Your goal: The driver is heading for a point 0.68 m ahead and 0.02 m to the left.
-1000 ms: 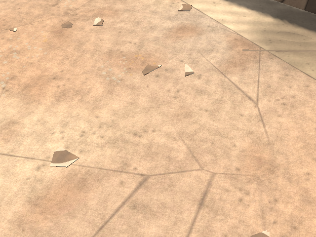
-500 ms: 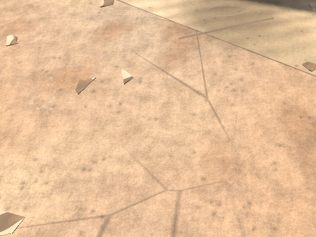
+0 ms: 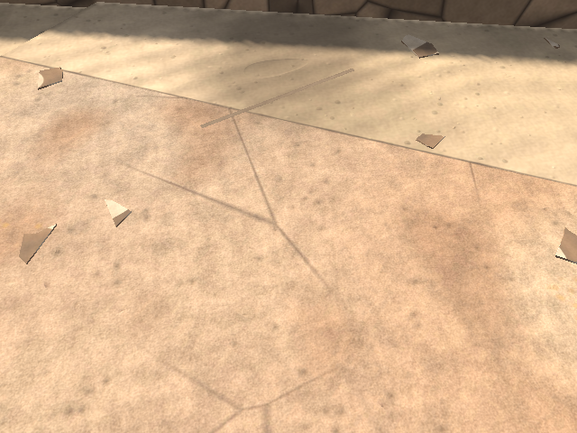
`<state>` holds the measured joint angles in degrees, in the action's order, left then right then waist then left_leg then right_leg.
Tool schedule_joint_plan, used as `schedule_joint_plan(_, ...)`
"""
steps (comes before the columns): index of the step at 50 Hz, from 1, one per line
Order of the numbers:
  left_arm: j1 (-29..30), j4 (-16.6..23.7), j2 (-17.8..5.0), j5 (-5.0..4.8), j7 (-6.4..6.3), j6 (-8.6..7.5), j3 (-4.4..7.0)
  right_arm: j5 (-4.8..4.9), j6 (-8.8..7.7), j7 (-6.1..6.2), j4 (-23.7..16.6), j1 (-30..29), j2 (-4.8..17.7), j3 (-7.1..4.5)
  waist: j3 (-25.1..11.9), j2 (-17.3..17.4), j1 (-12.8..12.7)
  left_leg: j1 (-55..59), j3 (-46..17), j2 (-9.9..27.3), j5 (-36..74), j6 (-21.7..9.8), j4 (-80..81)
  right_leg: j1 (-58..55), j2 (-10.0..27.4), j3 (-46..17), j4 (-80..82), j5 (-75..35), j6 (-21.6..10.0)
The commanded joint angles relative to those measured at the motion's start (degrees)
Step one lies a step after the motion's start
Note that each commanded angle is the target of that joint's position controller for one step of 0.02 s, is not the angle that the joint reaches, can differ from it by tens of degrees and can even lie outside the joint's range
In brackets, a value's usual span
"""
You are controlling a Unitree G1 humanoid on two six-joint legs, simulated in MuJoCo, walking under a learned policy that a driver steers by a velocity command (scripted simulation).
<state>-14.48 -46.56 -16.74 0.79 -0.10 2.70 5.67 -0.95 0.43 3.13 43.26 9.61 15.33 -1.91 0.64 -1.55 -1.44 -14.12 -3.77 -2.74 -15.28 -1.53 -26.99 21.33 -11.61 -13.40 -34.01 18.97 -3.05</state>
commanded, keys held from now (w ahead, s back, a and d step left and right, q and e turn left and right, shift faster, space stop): w+e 0.04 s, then w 0.76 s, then w+q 0.20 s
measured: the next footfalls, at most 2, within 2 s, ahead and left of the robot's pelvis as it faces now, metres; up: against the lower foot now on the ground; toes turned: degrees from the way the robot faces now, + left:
right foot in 0.46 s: +0.24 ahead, -0.14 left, +0.00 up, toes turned -9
left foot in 0.98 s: +0.58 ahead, -0.02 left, +0.00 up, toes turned -1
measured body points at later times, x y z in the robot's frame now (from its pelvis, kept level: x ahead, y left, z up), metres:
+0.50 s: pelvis +0.15 -0.05 -0.01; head +0.18 -0.06 +0.44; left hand +0.38 +0.16 -0.11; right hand +0.05 -0.29 -0.15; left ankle +0.01 +0.10 -0.70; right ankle +0.20 -0.14 -0.74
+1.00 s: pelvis +0.42 -0.07 -0.02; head +0.46 -0.07 +0.43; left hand +0.39 +0.18 -0.17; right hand +0.59 -0.32 -0.12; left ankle +0.54 -0.02 -0.74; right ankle +0.21 -0.14 -0.72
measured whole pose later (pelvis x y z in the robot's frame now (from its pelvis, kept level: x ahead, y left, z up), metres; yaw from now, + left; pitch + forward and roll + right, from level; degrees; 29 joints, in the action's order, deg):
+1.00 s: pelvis +0.42 -0.07 -0.02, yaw -4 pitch +1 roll -1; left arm -23.9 -58.4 -13.4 1.4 -0.9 -4.1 1.4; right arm -2.3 -3.1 -1.6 45.6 3.5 13.2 -1.9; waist 3.3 -0.4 -1.9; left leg -27.1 5.6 -2.3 -6.3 -7.4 -32.3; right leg -5.0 -1.8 6.1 -29.0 25.2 -2.9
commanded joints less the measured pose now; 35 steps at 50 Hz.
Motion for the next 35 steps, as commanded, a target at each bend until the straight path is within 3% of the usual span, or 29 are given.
schedule_joint_plan(1, 3.60, 5.58, -8.30, 2.03, 0.15, -1.54, 1.44, -1.62, -0.64, 0.25, -3.03, 1.69, 11.99, -3.12, 3.79, 8.62, 1.02, 6.09, -27.54, 23.70, -25.02, -8.74, 20.46, 18.85, 5.67, 2.65, -19.36, 6.20, 1.14)
schedule_joint_plan(2, 2.07, 4.47, -8.17, 2.00, 1.07, -1.70, 1.59, -0.84, -1.01, -0.16, -3.16, 0.17, 8.89, -2.28, 3.86, 7.85, -0.15, 5.38, -21.98, 19.74, -21.45, -7.42, 19.99, 17.43, 5.85, 3.37, -22.11, 2.35, 1.58)
schedule_joint_plan(3, -0.03, 3.30, -7.18, 1.91, 1.72, -1.64, 1.30, -0.63, -1.43, -0.67, -3.27, -0.14, 7.61, -1.91, 3.17, 8.23, -0.71, 6.29, -17.24, 16.74, -17.30, -6.38, 19.76, 16.61, 5.93, 4.03, -24.90, -0.10, 2.32)
schedule_joint_plan(5, -1.00, 2.36, -5.76, 1.92, 2.82, -1.72, 0.73, -0.47, -2.39, -1.27, -2.60, 2.23, 6.74, -1.67, 2.95, 9.11, 0.14, 7.82, -12.20, 14.25, -12.60, -6.42, 19.84, 17.57, 6.73, 5.46, -28.84, -2.86, 2.87)
schedule_joint_plan(8, 2.94, 3.11, -4.23, 1.66, 3.23, -2.23, -0.10, -0.61, -3.96, -2.44, 0.25, 8.71, 7.12, -2.18, 4.30, 7.93, 2.72, 12.32, -9.98, 14.43, -7.16, -7.43, 20.07, 21.66, 7.50, 4.66, -26.88, -5.96, 3.42)
schedule_joint_plan(12, 8.40, 3.98, -3.97, 1.68, 3.21, -2.78, -0.69, -0.17, -4.92, -2.83, 3.04, 13.55, 7.70, -2.71, 4.98, 8.23, 4.94, 17.12, -7.56, 15.09, -0.37, -8.40, 20.17, 23.46, 9.14, 6.37, -18.44, -7.47, 4.47)
schedule_joint_plan(15, 13.35, 5.35, -2.15, 1.75, 3.76, -3.38, -1.95, 0.00, -5.10, -3.10, 4.74, 15.04, 7.16, -2.63, 5.10, 8.98, 5.69, 15.87, -4.13, 14.67, 6.48, -8.55, 19.18, 18.99, 11.96, 12.66, -9.38, -8.69, 4.56)
schedule_joint_plan(18, 17.51, 6.94, -0.86, 1.44, 3.90, -3.93, -3.00, -0.23, -5.04, -3.43, 6.87, 18.06, 7.41, -2.66, 5.20, 10.65, 6.72, 13.22, -2.06, 15.23, 17.34, -8.68, 16.29, 10.85, 11.54, 17.82, -1.58, -4.94, 2.69)
schedule_joint_plan(20, 14.99, 6.62, -1.65, 1.15, 3.33, -4.37, -2.91, -0.15, -4.71, -3.37, 7.81, 18.40, 8.42, -2.91, 4.35, 11.12, 4.69, 11.99, -2.25, 16.89, 25.72, -8.46, 13.38, 3.76, 10.13, 19.08, 1.81, -3.91, 0.10)
schedule_joint_plan(21, 10.37, 5.17, -2.17, 1.09, 2.80, -4.75, -2.58, 0.06, -4.59, -3.29, 7.99, 17.38, 8.70, -2.87, 2.70, 10.23, 1.81, 11.15, -1.17, 16.63, 33.61, -7.67, 9.07, -2.88, 8.80, 19.15, 5.08, -5.29, -1.27)
schedule_joint_plan(22, 1.92, 2.08, -3.41, 1.50, 2.07, -5.46, -1.91, 0.54, -4.45, -3.28, 8.19, 16.51, 8.10, -2.58, -1.81, 6.85, -2.36, 8.65, 2.40, 14.01, 38.74, -6.17, -0.84, -14.41, 7.97, 18.67, 9.34, -8.51, -2.80)
schedule_joint_plan(23, -7.90, -0.35, -7.08, 2.51, 1.15, -6.11, -0.78, 0.93, -4.57, -3.33, 6.80, 15.29, 6.52, -1.87, -9.03, 2.19, -6.56, -0.12, 5.16, 11.24, 28.89, -4.48, -14.21, -28.93, 16.01, 9.61, 10.88, -2.79, -5.10)
schedule_joint_plan(24, -13.93, -1.04, -13.34, 2.96, 0.29, -6.21, 0.51, 1.43, -4.77, -3.86, 3.45, 16.49, -0.22, -0.19, -15.14, -12.37, -6.44, -18.95, 9.30, 2.97, -6.52, -1.68, -33.28, -42.62, 33.89, -17.07, 16.37, 7.18, -10.08)
schedule_joint_plan(25, -12.55, -1.54, -12.75, 0.88, 0.19, -5.78, 0.51, 0.26, -4.30, -3.19, 4.45, 15.58, 6.14, -2.01, -13.54, -8.04, -6.01, -23.33, 2.63, 2.07, -13.49, -2.69, -40.98, -37.13, 35.35, -25.60, 20.12, 5.77, -12.24)
schedule_joint_plan(26, -6.59, -0.87, -9.27, 0.50, 0.38, -5.63, -0.50, 0.20, -4.28, -3.44, 4.08, 13.36, 6.51, -2.31, -5.74, -4.43, -2.95, -25.17, 0.98, 5.61, -8.92, -3.54, -42.30, -31.22, 32.28, -16.21, 19.65, 4.02, -11.25)
schedule_joint_plan(27, -2.77, -0.34, -5.61, 0.47, 0.64, -5.93, -1.45, 0.27, -4.64, -3.97, 4.21, 11.88, 5.11, -1.87, -1.65, -2.67, -1.57, -23.80, 1.22, 7.29, -4.79, -3.51, -39.89, -24.48, 29.11, -9.70, 21.44, -1.55, -10.10)
schedule_joint_plan(28, -0.55, -0.19, -3.73, 0.50, 0.64, -6.28, -2.05, 0.04, -4.38, -4.25, 4.70, 11.67, 4.34, -1.87, 0.49, -2.92, 0.19, -21.74, 1.88, 8.49, -2.60, -3.13, -37.36, -20.47, 25.91, -4.62, 23.12, -5.12, -8.35)
schedule_joint_plan(29, -0.11, -0.67, -2.56, 0.25, 0.45, -6.68, -2.48, -0.82, -3.70, -4.58, 5.34, 12.78, 4.00, -1.81, 1.44, -4.06, 1.51, -19.89, 2.32, 9.11, -1.38, -2.32, -35.75, -17.88, 23.87, -1.30, 24.27, -9.17, -7.54)
schedule_joint_plan(32, -2.65, -2.67, -3.19, -0.24, 0.42, -7.93, -2.42, -1.34, -2.45, -5.49, 5.54, 12.20, 2.95, -1.84, 1.70, -2.79, 2.89, -20.22, 3.98, 8.95, 1.39, -0.68, -34.57, -16.87, 22.43, 3.36, 25.99, -19.71, -8.50)
schedule_joint_plan(35, -5.64, -4.59, -3.11, -0.51, 0.43, -8.20, -2.50, -1.41, -2.13, -5.73, 3.19, 4.83, 2.59, -1.77, 4.15, -2.29, 1.98, -25.63, 5.04, 9.73, 6.50, 0.90, -30.29, -17.37, 21.81, 6.02, 27.86, -23.13, -9.15)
